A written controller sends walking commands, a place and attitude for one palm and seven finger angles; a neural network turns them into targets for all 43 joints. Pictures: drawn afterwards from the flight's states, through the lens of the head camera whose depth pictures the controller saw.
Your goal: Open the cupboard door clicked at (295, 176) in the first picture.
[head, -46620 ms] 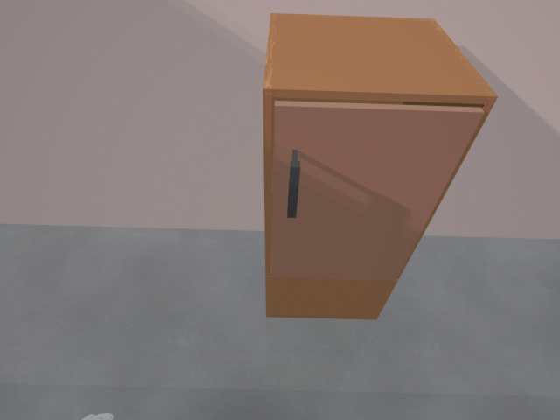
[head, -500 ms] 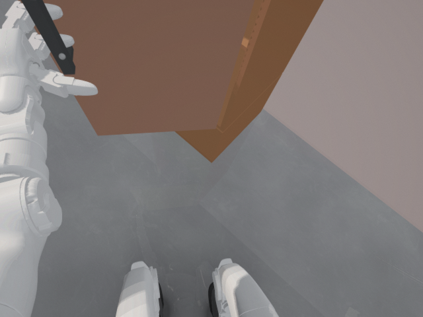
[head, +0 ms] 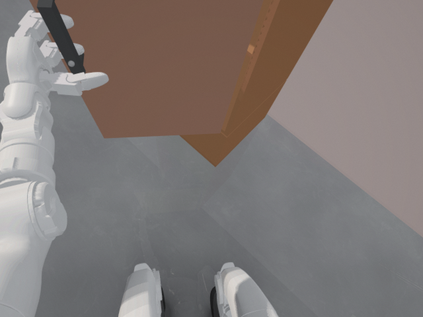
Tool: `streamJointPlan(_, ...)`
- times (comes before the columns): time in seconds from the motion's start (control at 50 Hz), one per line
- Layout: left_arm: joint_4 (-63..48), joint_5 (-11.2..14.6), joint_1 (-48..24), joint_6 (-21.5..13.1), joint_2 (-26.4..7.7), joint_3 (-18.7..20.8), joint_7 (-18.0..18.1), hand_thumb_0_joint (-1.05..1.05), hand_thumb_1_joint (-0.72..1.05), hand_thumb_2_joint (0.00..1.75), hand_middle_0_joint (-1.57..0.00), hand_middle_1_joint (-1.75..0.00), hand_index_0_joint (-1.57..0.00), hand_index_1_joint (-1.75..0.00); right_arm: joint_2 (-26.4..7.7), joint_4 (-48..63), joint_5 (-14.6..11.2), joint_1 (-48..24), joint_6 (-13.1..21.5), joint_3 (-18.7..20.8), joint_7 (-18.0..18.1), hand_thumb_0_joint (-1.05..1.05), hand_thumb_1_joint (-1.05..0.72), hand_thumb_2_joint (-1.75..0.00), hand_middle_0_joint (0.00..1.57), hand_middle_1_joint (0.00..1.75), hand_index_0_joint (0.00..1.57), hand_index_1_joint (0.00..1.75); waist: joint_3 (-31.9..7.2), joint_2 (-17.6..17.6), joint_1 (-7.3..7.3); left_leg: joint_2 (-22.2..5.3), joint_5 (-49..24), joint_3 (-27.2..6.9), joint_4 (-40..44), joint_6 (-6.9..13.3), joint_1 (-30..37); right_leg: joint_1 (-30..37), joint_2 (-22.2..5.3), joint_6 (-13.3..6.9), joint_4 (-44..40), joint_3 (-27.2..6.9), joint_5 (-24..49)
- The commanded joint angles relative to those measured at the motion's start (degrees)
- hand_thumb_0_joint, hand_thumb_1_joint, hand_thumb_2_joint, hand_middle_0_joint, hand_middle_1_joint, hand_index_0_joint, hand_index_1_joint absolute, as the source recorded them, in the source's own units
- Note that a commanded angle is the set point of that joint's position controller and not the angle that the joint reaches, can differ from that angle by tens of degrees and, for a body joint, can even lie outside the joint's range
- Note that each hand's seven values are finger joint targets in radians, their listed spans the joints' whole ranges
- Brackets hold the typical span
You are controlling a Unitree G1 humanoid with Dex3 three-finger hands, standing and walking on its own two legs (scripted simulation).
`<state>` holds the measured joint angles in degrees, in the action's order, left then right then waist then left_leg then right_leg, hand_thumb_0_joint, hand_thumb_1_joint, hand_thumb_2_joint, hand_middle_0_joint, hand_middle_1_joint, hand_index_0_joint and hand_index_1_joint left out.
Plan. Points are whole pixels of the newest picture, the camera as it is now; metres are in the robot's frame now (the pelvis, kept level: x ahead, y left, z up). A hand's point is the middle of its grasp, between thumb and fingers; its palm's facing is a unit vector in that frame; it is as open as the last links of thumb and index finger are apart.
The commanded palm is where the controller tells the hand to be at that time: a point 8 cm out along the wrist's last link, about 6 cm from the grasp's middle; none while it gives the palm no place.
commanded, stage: close the thumb around the handle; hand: left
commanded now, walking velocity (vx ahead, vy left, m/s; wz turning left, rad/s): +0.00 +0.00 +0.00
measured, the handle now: (66, 35) +0.60 +0.20 +0.08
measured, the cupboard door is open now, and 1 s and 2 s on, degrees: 49 64 94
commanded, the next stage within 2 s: pull the door open along its arc in 0.42 s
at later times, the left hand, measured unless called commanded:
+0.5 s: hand (80, 62) +0.55 +0.17 +0.08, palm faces +0.03 -1.00 -0.01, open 5.5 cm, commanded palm +0.53 +0.21 +0.08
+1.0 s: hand (92, 106) +0.46 +0.15 +0.08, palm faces +0.08 -1.00 +0.04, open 5.8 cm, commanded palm +0.40 +0.21 +0.08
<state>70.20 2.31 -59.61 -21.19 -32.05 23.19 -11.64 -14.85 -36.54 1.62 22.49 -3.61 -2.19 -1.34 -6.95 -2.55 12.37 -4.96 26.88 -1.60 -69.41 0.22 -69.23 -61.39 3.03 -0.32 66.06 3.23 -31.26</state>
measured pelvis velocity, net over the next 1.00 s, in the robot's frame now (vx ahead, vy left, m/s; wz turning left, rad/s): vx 0.02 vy -0.01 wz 0.00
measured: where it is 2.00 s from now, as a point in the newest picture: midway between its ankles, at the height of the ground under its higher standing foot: outside the picture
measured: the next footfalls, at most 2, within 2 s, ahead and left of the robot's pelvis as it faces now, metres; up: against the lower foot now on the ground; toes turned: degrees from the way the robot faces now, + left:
none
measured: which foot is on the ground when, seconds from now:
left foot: down 0.00-1.00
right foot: down 0.00-1.00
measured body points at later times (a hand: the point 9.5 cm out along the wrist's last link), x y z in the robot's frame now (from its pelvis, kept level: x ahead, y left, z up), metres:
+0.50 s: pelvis +0.00 +0.00 +0.00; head +0.16 +0.02 +0.42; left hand +0.54 +0.23 +0.08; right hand -0.03 -0.26 -0.11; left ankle +0.04 +0.12 -0.63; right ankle -0.01 -0.12 -0.63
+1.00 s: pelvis +0.02 -0.01 +0.03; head +0.12 +0.00 +0.46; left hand +0.45 +0.20 +0.08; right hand +0.05 -0.27 -0.09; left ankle +0.04 +0.12 -0.63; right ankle -0.01 -0.12 -0.63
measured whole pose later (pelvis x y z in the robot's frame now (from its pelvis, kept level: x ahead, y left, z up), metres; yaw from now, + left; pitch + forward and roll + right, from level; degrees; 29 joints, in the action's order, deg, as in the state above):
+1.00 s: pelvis +0.02 -0.01 +0.03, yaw +0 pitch +21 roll -2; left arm 44.9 7.9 -31.7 -22.5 -14.1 16.9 -4.0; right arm -14.0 -33.6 0.1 21.6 -4.8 0.4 -2.4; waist -9.3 -2.0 7.1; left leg -4.6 26.1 1.0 -62.1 -0.3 -57.1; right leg -51.1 2.6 -0.6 60.6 0.8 -30.6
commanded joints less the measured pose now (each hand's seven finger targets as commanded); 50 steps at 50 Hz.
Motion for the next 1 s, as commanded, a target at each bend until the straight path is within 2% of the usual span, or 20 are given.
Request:
streamJointPlan(0.0, -13.0, 0.8, -27.7, -4.0, -12.1, 0.0, -0.2, 0.00, 0.34, 0.66, -0.36, -1.29, -0.36, -1.29, -10.9, 1.0, 0.3, 11.8, 0.4, 3.8, 1.0, 0.00, -0.90, -0.90, 0.20, 0.30, 0.20, 0.30, -30.7, -10.2, 1.32, 2.1, -22.5, -2.6, 4.8, 1.6, 32.8, 3.9, 1.2, -0.9, -8.8, -0.6, 20.4)
streamJointPlan(0.06, -12.5, 0.9, -28.9, -4.1, -10.8, -0.8, 0.2, 0.00, 0.51, 0.73, -0.37, -1.31, -0.37, -1.31, -10.9, 0.7, 0.5, 12.1, 0.5, 3.8, 1.0, 0.00, -0.90, -0.90, 0.20, 0.30, 0.20, 0.30, -30.0, -9.9, 2.07, 2.0, -22.5, -3.2, 4.9, 1.7, 33.4, 2.5, 1.3, -1.0, -8.7, -0.4, 19.4)
streamJointPlan(0.1, -11.8, 0.8, -27.7, -4.0, -12.3, 0.4, 0.4, 0.00, 0.62, 0.78, -0.38, -1.32, -0.38, -1.32, -11.1, 0.8, 0.5, 12.0, 0.4, 3.8, 1.0, 0.00, -0.90, -0.90, 0.20, 0.30, 0.20, 0.30, -30.7, -9.5, 1.35, 2.2, -22.2, -2.9, 4.9, 1.6, 32.7, 3.6, 1.2, -0.9, -8.9, -0.5, 19.5)
streamJointPlan(0.2, -11.1, 0.0, -28.8, -3.8, -13.1, 0.5, 1.0, 0.00, 0.90, 0.90, -0.40, -1.35, -0.40, -1.35, -11.1, 0.9, 0.6, 12.0, 0.5, 3.5, 1.0, 0.00, -0.90, -0.90, 0.20, 0.30, 0.20, 0.30, -29.9, -9.3, 1.68, 2.1, -20.8, -2.8, 4.7, 1.7, 31.2, 3.1, 1.2, -0.9, -8.7, -0.5, 18.4)
streamJointPlan(0.24, -11.7, -0.1, -27.6, -3.9, -13.5, 0.9, 1.1, 0.00, 0.90, 0.90, -0.40, -1.35, -0.40, -1.35, -11.1, 1.2, 0.6, 12.1, 0.3, 3.6, 1.0, 0.00, -0.90, -0.90, 0.20, 0.30, 0.20, 0.30, -30.7, -10.0, 1.01, 2.1, -21.9, -2.9, 5.0, 1.6, 32.0, 3.8, 1.2, -1.0, -8.6, -0.5, 19.2)
streamJointPlan(0.26, -13.0, 0.1, -29.3, -4.4, -11.9, -0.3, 1.1, 0.00, 0.90, 0.90, -0.40, -1.35, -0.40, -1.35, -11.0, 1.2, 0.8, 12.1, 0.5, 3.6, 0.8, 0.00, -0.90, -0.90, 0.20, 0.30, 0.20, 0.30, -31.5, -10.8, 1.64, 2.1, -22.6, -3.2, 4.9, 1.6, 33.2, 2.9, 1.2, -1.1, -8.3, -0.4, 19.3)
streamJointPlan(0.28, -12.4, -0.1, -28.7, -4.4, -12.6, 0.3, 1.1, 0.00, 0.90, 0.90, -0.40, -1.35, -0.40, -1.35, -11.0, 0.9, 0.8, 12.1, 0.4, 3.8, 0.8, 0.00, -0.90, -0.90, 0.20, 0.30, 0.20, 0.30, -31.9, -11.2, 1.22, 1.9, -22.7, -3.3, 4.9, 1.4, 33.9, 2.5, 1.2, -1.1, -8.3, -0.2, 19.0)
streamJointPlan(0.34, -12.3, 0.2, -27.9, -3.8, -12.2, 0.3, 1.3, 0.00, 0.90, 0.90, -0.40, -1.35, -0.40, -1.35, -11.0, 1.3, 0.6, 12.1, 0.2, 3.8, 0.8, 0.00, -0.90, -0.90, 0.20, 0.30, 0.20, 0.30, -31.3, -9.4, 1.31, 2.1, -22.0, -2.9, 5.0, 1.6, 32.4, 4.0, 1.3, -0.9, -8.6, -0.4, 19.4)
streamJointPlan(0.38, -12.3, 0.1, -28.2, -4.0, -14.8, 2.6, 1.9, 0.00, 0.90, 0.90, -0.40, -1.35, -0.40, -1.35, -11.2, 1.3, 0.7, 12.3, 0.2, 3.7, 0.9, 0.00, -0.90, -0.90, 0.20, 0.30, 0.20, 0.30, -31.7, -9.7, 0.67, 2.1, -22.0, -2.8, 5.0, 1.6, 32.0, 4.4, 1.2, -0.9, -8.5, -0.5, 19.4)
streamJointPlan(0.42, -12.1, -0.3, -27.6, -3.8, -13.6, 1.3, 2.1, 0.00, 0.90, 0.90, -0.40, -1.35, -0.40, -1.35, -10.9, 1.4, 0.7, 11.9, 0.3, 3.6, 0.8, 0.00, -0.90, -0.90, 0.20, 0.30, 0.20, 0.30, -30.5, -8.7, 1.29, 2.3, -20.9, -2.2, 4.9, 1.8, 30.3, 5.1, 1.2, -0.6, -9.0, -0.8, 19.6)
streamJointPlan(0.5, -12.2, -0.4, -26.3, -4.3, -14.2, 1.7, 1.7, 0.00, 0.90, 0.90, -0.40, -1.35, -0.40, -1.35, -10.9, 1.6, 0.5, 12.0, 0.2, 3.6, 0.8, 0.00, -0.90, -0.90, 0.20, 0.30, 0.20, 0.30, -31.0, -8.7, 0.63, 2.3, -21.9, -2.3, 5.1, 1.6, 30.8, 5.9, 1.3, -0.8, -8.7, -0.9, 20.6)
streamJointPlan(0.52, -13.3, -0.2, -29.6, -4.5, -11.5, -0.8, 1.7, 0.00, 0.90, 0.90, -0.40, -1.35, -0.40, -1.35, -10.7, 1.2, 0.6, 11.8, 0.3, 3.7, 0.8, 0.00, -0.90, -0.90, 0.20, 0.30, 0.20, 0.30, -30.4, -9.7, 2.18, 2.1, -21.5, -2.5, 4.9, 1.7, 31.5, 4.3, 1.2, -0.6, -8.9, -0.8, 20.2)
streamJointPlan(0.58, -14.2, 0.2, -25.8, -5.0, -12.4, 1.1, 1.8, 0.00, 0.90, 0.90, -0.40, -1.35, -0.40, -1.35, -10.8, 1.5, 0.7, 12.0, 0.4, 4.0, 0.7, 0.00, -0.90, -0.90, 0.20, 0.30, 0.20, 0.30, -33.2, -10.4, 0.22, 2.3, -23.2, -2.2, 5.1, 1.5, 33.1, 5.8, 1.2, -0.9, -8.6, -0.9, 21.4)
streamJointPlan(0.76, -21.9, 3.4, -7.9, -5.6, -7.1, 0.5, 0.6, 0.00, 0.90, 0.90, -0.40, -1.35, -0.40, -1.35, -10.0, 4.2, -0.5, 9.6, -0.3, 4.9, 0.1, 0.00, -0.90, -0.90, 0.20, 0.30, 0.20, 0.30, -33.5, -5.6, -4.07, 3.3, -24.9, -0.3, 7.8, 1.5, 33.3, 14.7, 1.3, -0.7, -9.8, -1.1, 27.6)
streamJointPlan(0.8, -25.7, 4.4, -1.9, -5.6, -3.4, -1.6, 0.6, 0.00, 0.90, 0.90, -0.40, -1.35, -0.40, -1.35, -9.4, 5.2, -1.1, 8.1, -0.4, 5.1, -0.2, 0.00, -0.90, -0.90, 0.20, 0.30, 0.20, 0.30, -32.3, -5.4, -5.13, 3.5, -25.3, 0.1, 9.2, 1.3, 34.6, 15.9, 1.2, -0.7, -10.6, -0.7, 28.4)
streamJointPlan(0.84, -29.2, 5.4, 4.5, -5.4, -0.9, -2.7, 1.0, 0.00, 0.90, 0.90, -0.40, -1.35, -0.40, -1.35, -9.2, 6.3, -1.5, 6.8, -0.5, 5.5, -0.3, 0.00, -0.90, -0.90, 0.20, 0.30, 0.20, 0.30, -30.5, -2.9, -5.76, 3.8, -24.9, 0.8, 10.1, 1.5, 33.9, 18.0, 1.1, -0.5, -11.5, -0.8, 30.0)
streamJointPlan(0.9, -33.5, 6.3, 12.6, -5.4, 0.7, -3.1, 1.6, 0.00, 0.90, 0.90, -0.40, -1.35, -0.40, -1.35, -8.8, 7.5, -2.0, 4.9, -0.5, 5.6, -0.3, 0.00, -0.90, -0.90, 0.20, 0.30, 0.20, 0.30, -27.2, -0.6, -6.99, 4.2, -23.4, 1.7, 11.3, 1.5, 31.8, 21.1, 0.7, -0.3, -12.1, -1.3, 31.6)
streamJointPlan(0.92, -35.9, 10.8, 14.2, -5.1, 3.1, 5.3, 10.4, 0.00, 0.90, 0.90, -0.40, -1.35, -0.40, -1.35, -6.8, 8.1, -1.4, 3.2, 0.1, 5.5, 0.0, 0.00, -0.90, -0.90, 0.20, 0.30, 0.20, 0.30, -26.0, 0.0, -11.76, 4.3, -23.1, 2.3, 12.4, 0.8, 30.0, 22.9, 0.7, 0.0, -12.5, -0.7, 30.1)
streamJointPlan(0.94, -38.2, 9.3, 18.9, -4.8, 8.6, 0.2, 14.6, 0.00, 0.90, 0.90, -0.40, -1.35, -0.40, -1.35, -6.3, 8.7, -1.1, 2.2, 0.8, 5.3, -0.5, 0.00, -0.90, -0.90, 0.20, 0.30, 0.20, 0.30, -25.5, -1.6, -10.81, 4.4, -22.9, 2.6, 13.0, 0.4, 30.7, 22.4, 0.7, 0.0, -12.4, -0.4, 29.7)
streamJointPlan(0.98, -41.4, 6.2, 25.0, -5.2, 10.6, -0.7, 21.7, 0.00, 0.90, 0.90, -0.40, -1.35, -0.40, -1.35, -6.1, 8.6, -0.2, 1.6, 1.2, 5.4, -1.2, 0.00, -0.90, -0.90, 0.20, 0.30, 0.20, 0.30, -24.2, 0.6, -11.34, 4.2, -24.0, 2.6, 13.4, 0.1, 30.7, 22.4, 0.4, -0.1, -11.9, -0.1, 30.3)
